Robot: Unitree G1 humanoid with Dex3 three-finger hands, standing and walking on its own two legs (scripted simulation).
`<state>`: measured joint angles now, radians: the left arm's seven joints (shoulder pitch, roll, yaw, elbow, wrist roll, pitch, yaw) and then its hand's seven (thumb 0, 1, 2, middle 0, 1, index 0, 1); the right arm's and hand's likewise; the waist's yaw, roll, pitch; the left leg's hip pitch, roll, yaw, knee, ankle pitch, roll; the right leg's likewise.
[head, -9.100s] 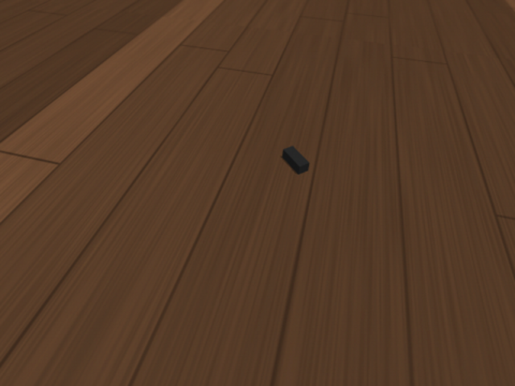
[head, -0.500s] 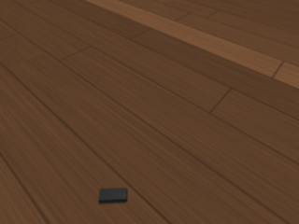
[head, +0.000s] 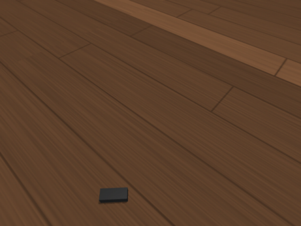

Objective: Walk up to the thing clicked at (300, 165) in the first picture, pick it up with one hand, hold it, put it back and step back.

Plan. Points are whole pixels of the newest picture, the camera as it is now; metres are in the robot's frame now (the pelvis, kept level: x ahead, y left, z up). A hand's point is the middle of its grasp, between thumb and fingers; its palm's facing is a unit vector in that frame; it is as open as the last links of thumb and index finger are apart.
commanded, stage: rise first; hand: left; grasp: from above
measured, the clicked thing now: (114, 195) +0.43 +0.21 -0.75
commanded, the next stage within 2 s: none
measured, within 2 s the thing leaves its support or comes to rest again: neither
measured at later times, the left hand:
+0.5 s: hand out of the picture +0.14 +0.26 -0.21, palm faces -0.13 -0.90 -0.42, open 13.6 cm
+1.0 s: hand out of the picture +0.13 +0.26 -0.27, palm faces -0.28 -0.80 -0.53, open 14.2 cm
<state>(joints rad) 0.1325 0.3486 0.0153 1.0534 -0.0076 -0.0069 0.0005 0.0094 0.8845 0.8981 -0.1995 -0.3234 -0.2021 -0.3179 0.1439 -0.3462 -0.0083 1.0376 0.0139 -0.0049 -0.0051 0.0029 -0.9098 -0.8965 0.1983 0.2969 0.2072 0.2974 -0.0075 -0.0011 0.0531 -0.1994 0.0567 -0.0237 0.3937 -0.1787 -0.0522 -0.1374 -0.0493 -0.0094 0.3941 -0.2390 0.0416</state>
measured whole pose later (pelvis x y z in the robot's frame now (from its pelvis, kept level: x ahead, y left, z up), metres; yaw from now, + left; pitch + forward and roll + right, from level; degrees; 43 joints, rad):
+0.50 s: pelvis -0.01 +0.01 -0.06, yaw -1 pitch +13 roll -1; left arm 0.10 0.30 0.15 0.76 0.23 0.12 0.01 0.00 -0.42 0.95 -0.08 -1.06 -0.09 -1.05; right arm 0.22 -0.24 -0.06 0.65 0.01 -0.08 0.00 0.01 -0.90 -0.90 0.20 0.30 0.21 0.30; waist -0.02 0.00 -0.06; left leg -0.75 0.06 -0.03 0.94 -0.41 -0.04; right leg -0.68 -0.05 0.02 0.93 -0.46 0.06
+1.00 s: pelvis -0.02 +0.02 -0.13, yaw -1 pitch +22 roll -3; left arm 0.25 0.31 0.10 0.42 0.37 0.19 0.04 0.00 -0.55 0.97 -0.08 -1.08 -0.08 -1.08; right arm 0.16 -0.22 -0.04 0.54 -0.01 -0.15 0.00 0.01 -0.91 -0.90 0.20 0.30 0.21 0.30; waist -0.03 0.01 -0.14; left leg -1.16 0.06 -0.07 1.33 -0.56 -0.04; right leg -1.06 -0.03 0.01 1.30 -0.61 0.06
